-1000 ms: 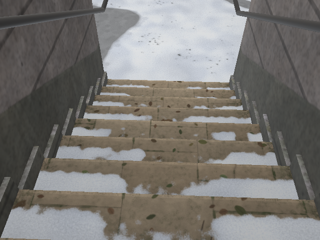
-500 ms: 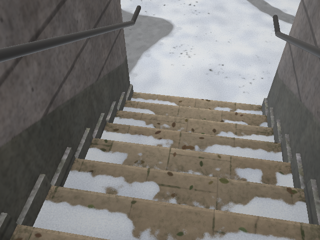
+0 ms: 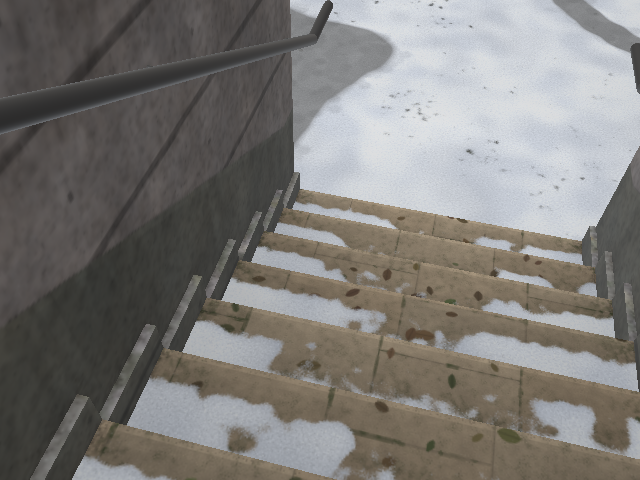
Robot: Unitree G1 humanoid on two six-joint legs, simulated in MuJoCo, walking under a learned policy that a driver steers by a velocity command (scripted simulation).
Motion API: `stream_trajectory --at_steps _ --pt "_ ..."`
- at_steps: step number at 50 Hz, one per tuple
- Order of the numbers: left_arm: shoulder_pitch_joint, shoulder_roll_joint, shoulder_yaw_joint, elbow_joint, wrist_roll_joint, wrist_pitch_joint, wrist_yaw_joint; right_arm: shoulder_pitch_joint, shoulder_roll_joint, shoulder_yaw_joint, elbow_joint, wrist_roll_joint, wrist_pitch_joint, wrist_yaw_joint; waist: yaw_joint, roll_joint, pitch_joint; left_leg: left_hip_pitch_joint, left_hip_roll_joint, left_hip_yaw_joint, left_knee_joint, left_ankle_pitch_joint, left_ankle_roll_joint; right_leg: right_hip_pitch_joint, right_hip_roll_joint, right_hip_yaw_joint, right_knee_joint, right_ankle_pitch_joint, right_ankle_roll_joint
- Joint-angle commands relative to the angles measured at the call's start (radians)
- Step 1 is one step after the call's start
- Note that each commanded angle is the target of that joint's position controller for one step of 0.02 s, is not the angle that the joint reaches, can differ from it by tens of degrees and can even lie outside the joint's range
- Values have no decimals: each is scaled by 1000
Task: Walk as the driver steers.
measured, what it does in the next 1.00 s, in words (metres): goes down, turning right: right foot 0.15 m lower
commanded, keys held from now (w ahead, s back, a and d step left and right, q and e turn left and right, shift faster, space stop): w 0.10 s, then w+e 0.48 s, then e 0.30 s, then q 0.12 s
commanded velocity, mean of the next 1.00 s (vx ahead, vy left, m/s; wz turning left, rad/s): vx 0.39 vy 0.00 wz -0.37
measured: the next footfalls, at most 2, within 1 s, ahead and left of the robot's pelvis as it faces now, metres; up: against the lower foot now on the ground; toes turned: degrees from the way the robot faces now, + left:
right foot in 0.60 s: +0.42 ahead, -0.17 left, -0.15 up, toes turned -20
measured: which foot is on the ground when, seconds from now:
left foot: down 0.00-0.60, up 0.62-1.00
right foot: up 0.00-0.58, down 0.60-1.00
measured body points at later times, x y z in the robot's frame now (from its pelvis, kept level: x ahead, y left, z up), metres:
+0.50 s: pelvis +0.24 -0.01 -0.10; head +0.25 -0.02 +0.35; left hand +0.43 +0.16 -0.22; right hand +0.06 -0.13 -0.24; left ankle +0.08 +0.11 -0.76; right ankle +0.39 -0.17 -0.81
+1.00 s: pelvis +0.49 -0.05 -0.25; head +0.51 -0.05 +0.20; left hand +0.55 +0.18 -0.40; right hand +0.58 -0.32 -0.36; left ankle +0.69 +0.03 -0.96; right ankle +0.38 -0.15 -0.91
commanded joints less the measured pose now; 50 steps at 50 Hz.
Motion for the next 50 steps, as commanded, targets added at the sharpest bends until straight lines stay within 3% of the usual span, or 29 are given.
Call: stream_trajectory --at_steps 1,2,3,4,5,7,8,11,13,14,15,18,25,28,30,31,32,33,34,35,36,37,38,40,41,44,45,47,50 --pt "166 90 23 -34 -26 -14 -82 767 -284 -87 183 -14 15 30 -290 123 -482 1123 315 -332 395 928 371 -684 64 97 865 -47 -4" --pt "-98 136 36 -170 -56 -36 -75 659 -298 -102 187 -13 14 31 -301 113 -246 972 368 -445 242 373 375 -1029 16 67 920 24 -27" --pt "-229 166 43 -202 -57 -46 -45 529 -207 -79 151 -10 10 26 -274 -47 -76 662 338 -394 129 4 318 -1056 -73 52 802 177 -60" --pt "-217 167 45 -201 -43 -48 -21 430 -116 -41 111 -30 4 24 -210 -130 -3 385 316 -343 86 96 301 -908 -117 84 634 346 -70" --pt "-216 94 27 -215 -34 -42 -4 378 -69 -22 96 -48 0 15 -125 -128 54 131 288 -287 53 135 274 -738 -178 136 437 494 -97" --pt "-277 33 17 -215 19 -25 -6 302 24 5 70 -18 -43 -28 -85 -28 150 -105 153 -165 -29 -31 202 -634 -213 134 96 731 -149" --pt "-257 59 26 -194 22 -19 -26 326 25 9 73 13 -60 -43 -112 -83 133 -129 138 -118 -38 -58 233 -606 -193 119 -104 881 -143" --pt "-273 91 29 -215 19 -8 -54 440 -53 5 128 -40 -71 -44 -102 -6 52 -52 155 -131 74 170 266 -643 -171 105 -119 969 -105" --pt "-397 100 20 -252 17 -16 -51 555 9 30 182 -34 -73 -65 -179 -61 81 187 180 -149 130 78 221 -889 -200 186 -362 1204 -81" --pt "-424 111 13 -244 7 -18 -50 537 20 41 176 -32 -69 -69 -182 -118 88 113 130 -66 173 -55 189 -797 -198 156 -513 1390 -84" --pt "-448 112 14 -246 3 -10 -56 543 7 51 183 -46 -58 -52 -170 -61 92 -46 116 -51 135 -107 193 -622 -168 99 -444 1410 -87" --pt "-565 162 19 -317 4 8 -65 557 20 72 210 -64 -55 -35 -179 -102 157 -63 151 -43 159 -237 180 -592 -175 105 -426 1323 -114" --pt "-818 145 10 -373 13 14 -55 714 -49 37 270 -19 -20 -103 -317 -59 242 291 186 -72 334 -165 133 -609 -153 4 -811 1054 -80" --pt "-739 168 28 -298 14 -10 -35 663 -85 9 260 -21 1 -84 -284 -89 157 253 124 19 523 -34 99 -323 -99 -83 -894 1038 -93" --pt "-246 321 112 -142 0 -37 -30 604 -91 12 245 -84 15 -17 -62 -161 -21 -132 61 118 958 -72 -15 391 -99 -106 -815 1442 -200" --pt "43 433 142 -57 -3 -21 -30 716 52 48 220 -56 18 33 -31 -377 -412 -418 -65 145 1474 -877 -126 993 -346 157 -497 2009 -455" --pt "167 414 147 -24 -14 -10 -24 460 -60 16 82 15 -3 48 83 -231 -514 -623 -89 23 1650 -999 -158 1123 -423 355 -508 2144 -503" --pt "83 383 152 -42 -19 -26 3 186 -85 6 -36 52 -43 22 113 -193 -303 -853 -40 -17 1636 -1035 -166 972 -434 351 -537 1921 -475" --pt "-84 328 136 -107 -20 -29 19 74 -145 -7 -99 61 -56 -12 59 -80 -244 -796 9 -44 1548 -1033 -142 714 -420 323 -581 1736 -440" --pt "-259 228 97 -160 -15 -20 14 119 -132 -1 -116 31 -52 -35 -60 -27 -151 -700 63 -95 1308 -938 -97 419 -400 280 -622 1512 -403" --pt "-380 222 87 -209 -5 -31 7 200 -118 -13 -65 6 -44 -63 -161 5 24 -446 79 -89 1046 -759 -79 -28 -344 207 -702 1480 -382" --pt "-429 227 84 -235 -9 -47 1 253 -69 -8 -64 3 -34 -80 -222 -94 94 -307 46 -91 952 -596 -62 -257 -299 187 -776 1451 -372" --pt "-427 236 87 -261 -31 -60 -6 325 -69 -15 -28 5 -23 -70 -225 -106 81 -187 1 -60 800 -366 -56 -397 -266 148 -821 1454 -385" --pt "-528 344 111 -345 -5 -71 -19 388 -54 -6 -27 15 -7 -39 -265 -159 -4 -11 -76 4 797 -142 -62 -562 -180 117 -755 1340 -358" --pt "-543 326 108 -370 17 -78 -14 448 -52 1 -22 13 -9 -31 -282 -142 -12 45 -84 -13 810 -21 -67 -623 -168 119 -686 1290 -334" --pt "-236 142 50 -272 -11 -83 41 108 -101 -1 -141 -11 0 -45 -80 -150 5 -498 36 -200 532 170 -109 -190 -247 330 -481 958 -283" --pt "-194 132 43 -272 -20 -67 60 93 -93 16 -102 -13 11 -26 -37 -51 22 -496 65 -212 253 405 -107 -192 -201 278 -410 678 -213" --pt "-226 238 39 -281 23 -29 38 105 -72 21 -108 -9 32 9 -84 -99 73 -134 -8 -87 262 484 -91 -571 -162 260 -434 460 -233" --pt "-231 232 19 -274 6 -26 19 89 -138 -5 -150 -6 33 18 -74 -144 82 -64 4 -74 197 296 -86 -552 -211 325 -372 443 -215"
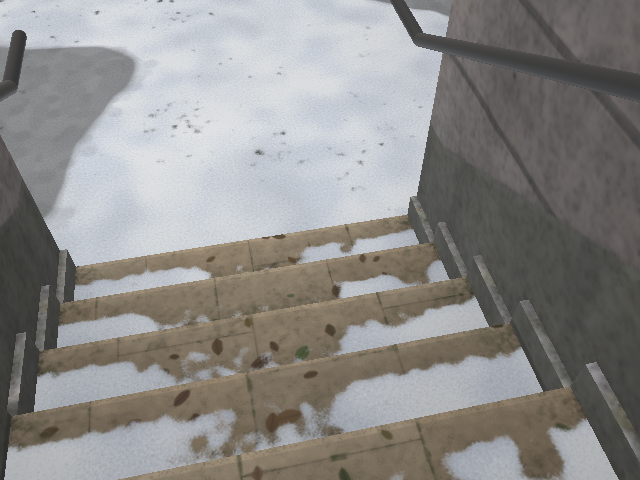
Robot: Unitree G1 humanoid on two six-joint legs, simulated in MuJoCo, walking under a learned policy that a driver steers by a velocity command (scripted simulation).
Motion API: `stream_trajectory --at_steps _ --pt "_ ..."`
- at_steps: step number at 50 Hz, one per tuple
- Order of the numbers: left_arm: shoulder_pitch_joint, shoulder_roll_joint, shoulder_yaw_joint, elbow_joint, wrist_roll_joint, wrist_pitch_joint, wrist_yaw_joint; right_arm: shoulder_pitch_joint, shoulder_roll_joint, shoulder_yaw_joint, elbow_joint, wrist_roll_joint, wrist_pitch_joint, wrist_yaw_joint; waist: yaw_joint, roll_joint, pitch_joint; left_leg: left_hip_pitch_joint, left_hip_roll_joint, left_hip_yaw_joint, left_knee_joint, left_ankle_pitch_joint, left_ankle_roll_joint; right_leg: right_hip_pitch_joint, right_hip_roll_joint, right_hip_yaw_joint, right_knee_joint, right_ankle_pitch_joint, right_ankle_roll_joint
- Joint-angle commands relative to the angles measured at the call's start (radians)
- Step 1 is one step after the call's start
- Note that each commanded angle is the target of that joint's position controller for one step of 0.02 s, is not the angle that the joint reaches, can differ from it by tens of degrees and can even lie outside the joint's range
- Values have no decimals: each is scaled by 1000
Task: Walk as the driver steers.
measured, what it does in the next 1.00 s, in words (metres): goes down, turning left: left foot 0.15 m lower, then right foot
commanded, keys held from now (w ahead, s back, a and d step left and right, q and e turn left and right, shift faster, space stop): q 0.40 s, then s+q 0.32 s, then s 0.08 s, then no key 0.20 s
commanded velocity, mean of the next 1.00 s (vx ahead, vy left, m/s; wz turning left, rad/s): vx -0.06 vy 0.00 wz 0.36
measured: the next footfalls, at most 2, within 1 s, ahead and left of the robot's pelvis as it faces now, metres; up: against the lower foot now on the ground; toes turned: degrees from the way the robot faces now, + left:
left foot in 0.06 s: +0.17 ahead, +0.16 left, -0.15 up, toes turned +4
right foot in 0.80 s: +0.19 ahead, -0.06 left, -0.15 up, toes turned +31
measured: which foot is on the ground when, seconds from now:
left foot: up 0.00-0.04, down 0.06-0.76, up 0.78-1.00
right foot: down 0.00-0.08, up 0.10-0.78, down 0.80-1.00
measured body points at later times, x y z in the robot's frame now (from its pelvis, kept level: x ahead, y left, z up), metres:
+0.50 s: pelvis +0.07 +0.05 -0.09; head +0.09 +0.08 +0.36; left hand +0.19 +0.28 -0.21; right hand +0.08 -0.17 -0.22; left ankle +0.13 +0.15 -0.81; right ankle +0.13 -0.09 -0.58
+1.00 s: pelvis -0.01 -0.07 -0.11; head +0.01 -0.12 +0.34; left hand -0.18 +0.17 -0.20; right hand +0.33 -0.15 -0.17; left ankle -0.03 +0.09 -0.44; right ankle +0.16 -0.08 -0.81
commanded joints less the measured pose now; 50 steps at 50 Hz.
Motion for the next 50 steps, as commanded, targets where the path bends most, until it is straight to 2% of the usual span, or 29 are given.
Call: stream_trajectory --at_steps 1,2,3,4,5,6,7,8,10,11,15,20,23,24,25,27,29,31,35,37,38,39,40,41,42,44,45,49,50 --pt "51 133 2 4 -17 7 -9 75 -83 -27 -33 1 15 10 -48 -113 70 247 11 12 -136 -65 26 -160 -275 324 -198 271 -178" --pt "44 197 59 -7 -101 60 50 77 -20 -41 -1 127 2 -7 -47 -101 -19 381 -38 54 -275 -57 30 -41 -118 130 -95 376 -150" --pt "67 198 59 10 -108 80 73 246 -46 -45 62 114 -4 -11 -102 -71 -41 540 -35 99 -258 89 23 -68 -67 67 79 378 -128" --pt "158 92 1 33 4 61 -40 486 -324 -131 107 35 -17 -14 -179 246 -165 901 56 44 -11 496 238 -343 -67 75 433 164 -1" --pt "281 76 24 17 -29 55 -75 454 -361 -141 66 52 -19 19 -147 349 -336 1100 218 -173 70 561 412 -569 47 -47 936 -326 77" --pt "130 153 40 -39 -60 64 -64 492 -311 -127 68 9 -18 42 -221 144 -309 1026 256 -320 54 521 416 -723 38 6 1079 -304 100" --pt "13 112 20 -128 -68 57 -29 384 -311 -130 41 16 -11 46 -200 90 -285 936 340 -433 -22 101 426 -837 -12 12 1101 -221 108" --pt "-59 118 15 -160 -65 42 12 314 -244 -103 23 36 -20 41 -159 26 -187 660 332 -485 -111 -315 396 -798 -61 52 1046 -86 102" --pt "47 33 -25 -118 -43 54 53 308 -86 -46 45 -3 -45 16 -59 2 -16 240 280 -390 -227 -463 364 -562 -144 92 953 219 77" --pt "64 27 -29 -135 -41 68 55 324 -71 -41 57 8 -57 -3 -42 43 32 134 209 -366 -258 -498 354 -511 -137 46 961 210 74" --pt "-13 42 -36 -223 -29 80 31 344 -92 -35 24 27 -79 -69 -115 13 -7 186 45 -289 -183 -677 299 -648 -117 -2 892 434 99" --pt "-160 37 -42 -314 -31 79 43 531 -79 -34 61 19 -82 -79 -199 44 -26 360 107 -476 -124 -634 337 -828 -155 25 897 404 119" --pt "-218 15 -39 -336 -38 84 55 583 -43 -26 67 18 -76 -78 -219 73 -56 403 109 -510 -58 -374 358 -845 -138 24 899 367 126" --pt "-443 74 11 -381 -92 125 105 418 -171 -81 -5 92 -5 -88 -220 -173 -119 467 89 -464 34 112 353 -732 -49 -1 797 247 99" --pt "-439 33 -5 -410 -103 144 115 415 -211 -92 -23 73 27 -96 -207 -73 -157 456 94 -448 48 305 357 -669 -34 -19 780 163 87" --pt "-441 -2 -15 -428 -98 169 110 393 -152 -78 -43 63 66 -116 -192 65 -143 465 82 -443 31 152 343 -656 -23 5 711 236 88" --pt "-470 -29 -28 -449 -86 184 95 326 -82 -65 -89 62 99 -132 -188 120 -88 358 11 -408 -32 -217 286 -569 -14 -6 481 359 88" --pt "-504 -17 -28 -468 -74 186 74 298 -97 -77 -119 61 124 -138 -213 148 -82 287 -22 -439 -172 -554 270 -390 17 -14 279 336 92" --pt "-361 77 8 -426 -78 172 25 152 -199 -123 -176 73 148 -105 -129 189 -27 -10 -31 -438 -404 -1075 214 109 50 -13 -116 323 40" --pt "-71 111 26 -323 -94 178 14 -6 -212 -133 -217 77 147 -97 45 219 -20 -326 -65 -344 -373 -1191 161 557 59 -45 -185 449 9" --pt "150 131 41 -256 -116 175 22 -102 -199 -135 -245 47 141 -99 181 119 -21 -415 -130 -263 -124 -1236 150 695 -38 47 -329 357 -18" --pt "343 127 36 -166 -135 168 34 -203 -126 -120 -267 19 126 -94 289 -123 56 -511 -302 -123 348 -1215 132 680 -68 125 -484 145 -20" --pt "356 133 3 -150 -122 154 33 -239 4 -84 -288 32 109 -67 216 -211 193 -751 -438 -198 795 -1316 80 523 -194 377 -435 -30 14" --pt "144 171 -3 -211 -105 138 46 -162 36 -79 -315 46 89 -73 34 -221 234 -919 -499 -305 877 -1251 58 412 -278 678 -652 -33 8" --pt "-29 240 15 -283 -80 121 54 -115 42 -81 -333 21 73 -85 -36 -325 192 -901 -519 -335 1013 -1126 30 263 -327 934 -841 -253 31" --pt "-268 193 3 -318 -38 117 49 34 -42 -102 -258 14 78 -93 -210 -369 57 -707 -502 -231 1453 -878 -29 76 -226 705 -773 -184 75" --pt "-338 175 -1 -324 -37 118 45 62 -75 -109 -230 15 100 -89 -250 -353 22 -620 -481 -153 1643 -811 -61 -57 -176 531 -739 -52 76" --pt "-389 187 13 -309 -92 120 49 66 -107 -98 -224 33 171 -96 -243 -195 -33 -360 -401 2 2116 -748 -105 -249 -113 292 -716 279 -24" --pt "-294 189 17 -294 -97 122 56 39 -109 -93 -236 46 182 -97 -180 -149 -67 -351 -388 73 2117 -780 -97 -127 -114 293 -761 272 -43"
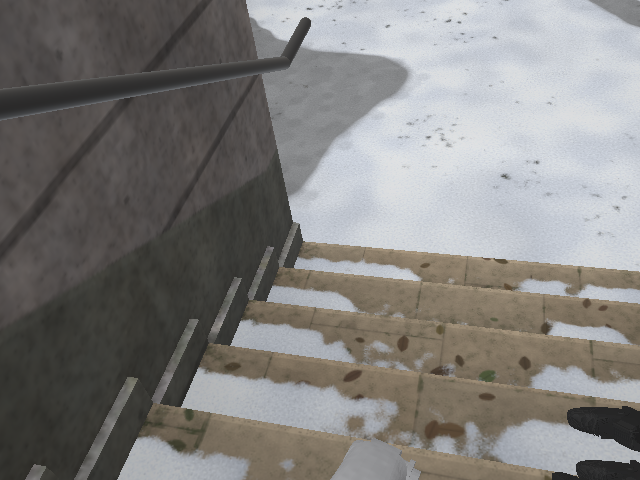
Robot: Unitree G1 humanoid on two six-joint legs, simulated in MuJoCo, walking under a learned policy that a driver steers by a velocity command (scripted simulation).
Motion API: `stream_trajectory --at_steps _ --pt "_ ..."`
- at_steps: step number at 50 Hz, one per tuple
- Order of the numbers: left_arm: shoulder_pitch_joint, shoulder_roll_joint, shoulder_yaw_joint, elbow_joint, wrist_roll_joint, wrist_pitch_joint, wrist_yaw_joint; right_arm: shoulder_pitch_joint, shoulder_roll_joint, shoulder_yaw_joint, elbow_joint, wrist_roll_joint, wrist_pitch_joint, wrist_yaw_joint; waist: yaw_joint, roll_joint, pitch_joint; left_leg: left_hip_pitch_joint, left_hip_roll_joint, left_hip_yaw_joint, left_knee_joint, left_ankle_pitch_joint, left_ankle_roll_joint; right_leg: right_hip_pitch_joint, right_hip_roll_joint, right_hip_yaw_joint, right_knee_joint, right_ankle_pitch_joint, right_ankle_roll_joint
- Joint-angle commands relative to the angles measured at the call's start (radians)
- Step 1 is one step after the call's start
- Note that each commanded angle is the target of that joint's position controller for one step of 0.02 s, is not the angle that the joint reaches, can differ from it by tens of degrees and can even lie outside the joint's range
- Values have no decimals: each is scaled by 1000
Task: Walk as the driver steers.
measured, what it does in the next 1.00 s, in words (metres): climbs: left foot 0.15 m higher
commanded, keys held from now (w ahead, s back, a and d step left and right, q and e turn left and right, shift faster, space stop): no key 0.10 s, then w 0.90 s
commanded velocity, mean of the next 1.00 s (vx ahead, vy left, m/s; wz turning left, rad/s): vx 0.31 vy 0.00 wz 0.04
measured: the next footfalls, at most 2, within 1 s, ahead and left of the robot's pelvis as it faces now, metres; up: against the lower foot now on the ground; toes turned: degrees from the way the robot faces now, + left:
left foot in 0.22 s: -0.08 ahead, +0.05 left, +0.15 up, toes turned +0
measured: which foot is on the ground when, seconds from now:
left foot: up 0.00-0.20, down 0.22-1.00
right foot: down 0.00-0.22, up 0.24-1.00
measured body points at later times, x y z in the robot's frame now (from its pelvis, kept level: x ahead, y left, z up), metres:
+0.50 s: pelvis -0.09 +0.01 +0.16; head -0.10 +0.02 +0.61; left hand +0.02 +0.27 +0.04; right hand -0.12 -0.24 +0.02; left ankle -0.12 +0.05 -0.55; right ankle -0.04 -0.18 -0.26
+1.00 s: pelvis +0.10 -0.07 +0.10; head +0.10 -0.07 +0.55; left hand +0.36 +0.09 +0.02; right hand -0.08 -0.25 -0.04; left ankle -0.12 +0.05 -0.55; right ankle +0.23 -0.21 -0.64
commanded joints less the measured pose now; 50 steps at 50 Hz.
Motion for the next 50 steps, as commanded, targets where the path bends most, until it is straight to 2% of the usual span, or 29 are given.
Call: stream_trajectory --at_steps 1,3,5,6,7,8,9,10,11,12,13,14,15,17,18,19,22,26,28,30,32,35,38,39,41,43,45,48,50 --pt "-224 86 19 -161 -33 -43 23 75 -48 -3 -32 15 42 -4 -80 -164 -128 186 72 189 217 -54 -3 51 -130 298 -454 -293 -17" --pt "-57 86 24 -104 -44 -22 47 -7 5 25 -66 17 67 17 7 -209 -92 70 109 202 -19 -201 29 303 -136 338 -484 -477 -59" --pt "6 130 51 -73 -29 -12 55 -8 -11 36 -84 21 73 46 12 -282 -57 146 152 265 -436 -333 64 361 -176 389 -614 -634 -84" --pt "187 364 135 15 23 -118 4 163 -47 70 -164 120 37 98 -58 -437 221 108 242 253 -519 -367 144 36 -258 445 -680 -626 -61" --pt "14 413 164 -45 28 -140 -6 249 -158 36 -140 87 41 125 -126 -265 71 503 154 393 -769 -579 192 -154 -209 351 -833 -585 31" --pt "-156 401 179 -113 48 -131 -2 278 -198 14 -122 75 54 152 -196 -277 -2 848 117 400 -1043 -637 266 -370 -175 324 -916 -522 65" --pt "-210 322 173 -133 90 -112 -4 355 -187 8 -46 57 47 167 -239 -145 -93 974 100 287 -1278 -642 304 -335 -195 328 -764 -629 -22" --pt "-210 190 139 -176 125 -103 14 587 -87 22 81 15 44 154 -265 -106 -169 1126 100 212 -1344 -505 310 -365 -236 287 -526 -747 -115" --pt "-192 5 77 -166 120 -106 30 825 -32 6 202 -61 7 140 -367 -7 -199 1307 184 -32 -1364 -440 363 -550 -141 313 -111 -688 -121" --pt "-309 -260 -28 -271 63 -75 13 838 -47 52 203 -174 -41 112 -407 125 129 1470 626 -1191 -1963 -647 598 -1512 114 635 226 -353 -46" --pt "-399 -178 -45 -227 21 -95 -4 829 -86 79 144 -269 -62 120 -488 -40 391 1409 758 -1529 -2266 -723 501 -1745 154 917 181 71 13" --pt "-397 -6 20 -163 -33 -122 2 573 -183 44 98 -254 -71 153 -389 -130 368 1274 701 -1317 -2259 -638 415 -1644 194 817 286 234 66" --pt "-308 150 82 -93 -47 -141 19 290 -224 1 78 -184 -94 199 -220 -81 236 926 606 -1032 -2160 -579 384 -1288 187 600 605 253 109" --pt "-13 184 103 37 -10 -153 -12 17 -25 31 107 -46 -135 206 111 -98 90 219 453 -488 -2014 -466 240 -700 98 242 1279 382 93" --pt "24 154 85 13 31 -130 -49 -50 29 53 105 -3 -169 193 174 -142 40 88 424 -315 -1997 -389 224 -566 56 154 1386 362 98" --pt "6 113 68 -20 43 -115 -74 -26 7 54 132 21 -210 168 159 -173 14 45 401 -192 -1996 -337 218 -479 28 96 1426 316 108" --pt "-54 47 56 -64 14 -129 -86 385 -116 32 298 -7 -305 94 -20 -144 27 289 362 -72 -1980 -278 165 -486 -36 29 1476 171 151" --pt "-335 23 41 -117 20 -152 -17 763 -58 62 405 -21 -274 72 -274 61 -22 1093 416 -172 -1992 -164 229 -829 3 85 1072 94 120" --pt "-438 20 47 -144 21 -165 -3 723 -43 76 390 -24 -262 80 -269 113 -28 1263 471 -226 -2050 -69 274 -845 7 109 812 153 116" --pt "-456 13 49 -150 46 -164 -17 666 -53 76 395 -28 -248 94 -232 101 -1 1287 524 -239 -2081 -11 325 -833 -13 123 648 193 101" --pt "-385 -17 32 -131 82 -161 -42 642 -28 83 417 -58 -241 90 -180 59 -17 1271 542 -231 -2027 92 361 -807 -55 121 652 207 68" --pt "-400 -43 7 -138 86 -149 -76 659 32 104 477 -74 -241 69 -174 11 -2 1205 561 -247 -1992 144 407 -786 -134 66 541 201 39" --pt "-550 -77 -13 -160 84 -149 -98 820 116 134 583 -79 -255 12 -257 21 50 1317 586 -279 -1945 118 418 -892 -191 77 170 461 46" --pt "-548 -63 -15 -142 79 -153 -110 765 121 141 558 -60 -253 7 -251 -41 53 1129 536 -174 -1929 109 411 -693 -189 24 -2 648 36" --pt "-548 -61 -19 -153 74 -140 -135 659 66 143 536 -86 -243 39 -200 -13 63 717 497 -103 -1982 32 411 -247 -155 -33 67 699 15" --pt "-533 -22 -7 -176 81 -133 -132 545 34 139 508 -86 -245 52 -148 -37 70 551 462 -55 -1949 -1 368 9 -125 -47 68 623 2" --pt "-578 -2 -5 -183 71 -132 -127 547 -6 121 515 -65 -247 40 -185 -33 105 722 479 -80 -1852 -20 343 -59 -140 -25 -54 467 4" --pt "-656 -51 -22 -158 89 -134 -129 679 -4 107 561 -41 -219 9 -292 -12 104 992 504 -129 -1728 128 328 -98 -141 -58 -294 271 4" --pt "-559 -16 0 -62 61 -143 -120 664 -19 96 557 -42 -186 24 -254 -82 59 1048 466 -105 -1573 254 295 71 -151 -76 -465 389 -3"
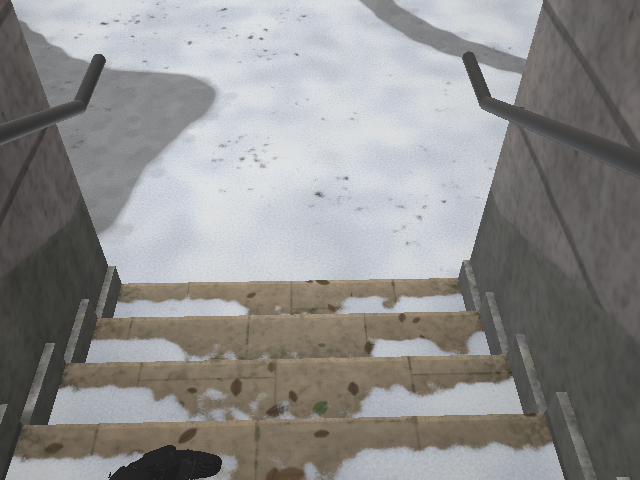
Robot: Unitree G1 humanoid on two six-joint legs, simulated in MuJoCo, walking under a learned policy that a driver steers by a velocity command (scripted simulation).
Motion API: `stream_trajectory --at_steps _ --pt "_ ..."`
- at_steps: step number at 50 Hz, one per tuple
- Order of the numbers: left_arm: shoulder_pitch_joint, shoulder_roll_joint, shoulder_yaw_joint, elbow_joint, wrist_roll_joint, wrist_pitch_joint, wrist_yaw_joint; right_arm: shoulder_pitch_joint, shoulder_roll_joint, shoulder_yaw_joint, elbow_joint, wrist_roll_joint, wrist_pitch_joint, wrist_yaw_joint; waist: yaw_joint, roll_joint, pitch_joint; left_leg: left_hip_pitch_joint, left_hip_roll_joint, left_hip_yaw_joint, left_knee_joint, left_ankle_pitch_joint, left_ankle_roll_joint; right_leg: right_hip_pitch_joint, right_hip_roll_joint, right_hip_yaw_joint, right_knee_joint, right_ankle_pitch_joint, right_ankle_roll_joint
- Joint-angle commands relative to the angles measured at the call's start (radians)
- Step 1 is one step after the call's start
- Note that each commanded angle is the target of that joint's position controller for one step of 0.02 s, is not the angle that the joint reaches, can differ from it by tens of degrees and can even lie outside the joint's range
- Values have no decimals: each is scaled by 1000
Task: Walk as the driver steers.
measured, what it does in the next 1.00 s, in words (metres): goes down: right foot 0.15 m lower, then left foot 0.15 m lower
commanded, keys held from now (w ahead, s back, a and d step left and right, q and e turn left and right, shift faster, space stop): w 1.00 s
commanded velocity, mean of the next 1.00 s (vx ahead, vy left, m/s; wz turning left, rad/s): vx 0.50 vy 0.00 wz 0.00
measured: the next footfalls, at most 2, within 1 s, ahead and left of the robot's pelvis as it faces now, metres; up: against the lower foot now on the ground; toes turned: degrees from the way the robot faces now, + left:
right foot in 0.04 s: +0.14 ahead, -0.14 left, -0.15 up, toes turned -5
left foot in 0.56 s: +0.46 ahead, +0.06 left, -0.31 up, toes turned +3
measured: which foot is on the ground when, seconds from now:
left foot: down 0.00-0.04, up 0.06-0.54, down 0.56-1.00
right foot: up 0.00-0.02, down 0.04-0.58, up 0.60-1.00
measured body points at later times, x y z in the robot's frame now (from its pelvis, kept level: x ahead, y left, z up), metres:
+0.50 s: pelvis +0.27 -0.05 -0.14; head +0.27 -0.04 +0.31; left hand +0.13 +0.13 -0.29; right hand +0.50 -0.23 -0.23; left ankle +0.44 +0.07 -0.86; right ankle +0.10 -0.13 -0.80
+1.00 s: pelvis +0.57 -0.07 -0.29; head +0.57 -0.08 +0.16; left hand +0.77 +0.13 -0.40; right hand +0.42 -0.23 -0.44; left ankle +0.42 +0.06 -0.95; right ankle +0.72 -0.20 -1.02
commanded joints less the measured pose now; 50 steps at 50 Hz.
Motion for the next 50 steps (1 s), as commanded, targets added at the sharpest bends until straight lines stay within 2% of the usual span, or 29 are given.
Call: stream_trajectory --at_steps 1,2,3,4,5,6,7,9,11,13,14,15,17,20,25,27,28,29,30,31,32,33,34,35,37,40,43,46,50 --pt "131 132 65 88 -20 -34 24 -30 -168 -40 -38 12 33 20 135 5 109 -101 121 -183 124 832 134 283 14 -81 -262 123 -14" --pt "483 189 103 189 -23 -60 34 9 -147 -30 -8 -47 50 71 263 -65 -7 -393 97 -121 394 829 72 759 -38 -72 -135 297 -83" --pt "807 242 126 266 5 -38 23 193 -15 -26 22 4 41 99 300 -301 -315 -695 -35 -20 932 90 -10 1270 -204 52 245 775 -274" --pt "862 293 141 247 22 -29 2 133 -52 -34 -52 31 25 130 305 -230 -421 -861 -63 -63 1160 43 -29 1380 -331 253 307 1070 -369" --pt "787 304 163 251 28 -27 4 -130 -119 -49 -190 70 7 134 358 -141 -200 -1210 -40 -24 1230 66 -44 1299 -409 368 176 742 -411" --pt "639 281 162 232 -14 -21 8 -282 -173 -65 -251 79 2 108 335 -62 -74 -1300 56 -34 1199 191 -22 1024 -432 445 36 150 -402" --pt "534 155 115 218 -4 -26 5 -308 -199 -77 -230 60 -3 81 266 84 31 -1185 104 -53 1060 359 3 704 -367 357 -5 59 -347" --pt "278 -48 41 173 10 -47 32 -279 -67 -49 -220 19 12 67 74 50 163 -817 230 -156 607 719 99 71 -215 171 -96 -102 -227" --pt "252 -9 44 156 -23 -84 58 -341 -66 -40 -218 -27 22 98 127 36 180 -646 197 -69 171 995 115 -128 -118 69 -156 -245 -255" --pt "382 89 60 234 17 -94 57 -318 -49 -28 -220 -10 37 120 110 -23 105 -541 167 -52 232 1137 80 -187 -113 122 -55 -181 -281" --pt "438 71 53 262 28 -104 65 -351 -64 -20 -238 -6 34 116 141 25 100 -714 202 -139 128 1206 62 -4 -142 172 -17 -181 -283" --pt "500 67 51 267 5 -112 80 -430 -101 -24 -259 -11 28 108 193 30 108 -861 195 -125 -36 1281 48 174 -135 176 25 -195 -260" --pt "539 28 23 273 7 -100 82 -593 -108 -15 -290 -8 20 91 223 53 110 -601 165 -37 -233 1522 53 -30 -50 116 91 -357 -192" --pt "570 52 20 288 19 -77 65 -649 -129 -14 -335 -12 42 93 222 30 150 -396 127 5 -179 1381 34 -157 -51 135 133 -421 -177" --pt "764 69 37 389 -29 -40 96 -849 -119 -10 -367 -10 57 83 388 7 219 -653 137 5 -584 1025 -1 425 -112 297 321 -311 -207" --pt "693 77 46 383 -19 -27 68 -687 -147 -31 -309 13 46 74 308 59 139 -281 110 66 -674 1129 31 300 -36 211 474 -175 -174" --pt "681 97 51 387 20 -14 26 -431 -211 -68 -227 29 31 68 198 78 60 102 97 116 -583 1249 70 108 8 124 657 -102 -138" --pt "657 33 34 393 55 -15 -25 -35 -294 -113 -132 25 23 68 33 144 -59 602 191 30 -433 1501 189 -259 37 91 975 -227 -61" --pt "817 -63 18 401 -4 -21 -43 138 -339 -132 -96 22 28 86 41 366 -379 999 442 -133 -175 1960 418 -431 127 -16 1495 -1060 7" --pt "618 25 39 287 -44 -30 -49 171 -329 -146 -70 -7 45 79 -30 210 -327 998 497 -308 -251 1788 433 -668 129 31 1635 -1102 22" --pt "415 68 51 193 -68 -41 -25 55 -327 -153 -90 4 48 71 -17 114 -121 754 519 -345 -385 1332 400 -818 81 15 1534 -1002 13" --pt "349 79 51 180 -51 -48 12 -141 -210 -117 -143 8 55 67 64 -30 0 432 463 -270 -501 923 314 -714 0 60 1300 -814 -20" --pt "361 61 56 202 -34 -48 36 -257 -159 -95 -168 2 58 69 140 -17 96 105 411 -216 -547 882 320 -548 -25 74 1179 -699 -40" --pt "371 14 44 205 -5 -45 52 -331 -35 -53 -202 -4 34 53 222 -6 142 -157 342 -143 -614 928 285 -346 -102 128 854 -445 -74" --pt "360 -25 47 229 20 -29 39 -305 -71 -62 -191 45 -1 40 213 63 167 -363 254 -66 -671 848 309 -177 -57 38 601 -251 -78" --pt "376 -51 33 214 34 -28 16 -192 -63 -58 -134 4 -27 30 199 53 103 -307 258 -117 -499 810 302 -251 -72 113 477 63 -49" --pt "230 -2 30 163 -3 -25 31 -114 -64 -34 -92 -10 -25 30 162 35 110 -404 210 -75 -383 657 232 -105 -53 85 224 364 -18" --pt "118 50 31 79 8 5 21 -132 -79 -25 -103 -12 -15 52 172 75 167 -584 206 -91 -350 531 207 101 -9 25 265 190 -16" --pt "-40 57 16 56 3 -9 25 24 -157 -56 -55 23 15 1 43 63 217 -157 267 -212 -154 569 186 -65 -24 31 -97 -40 1"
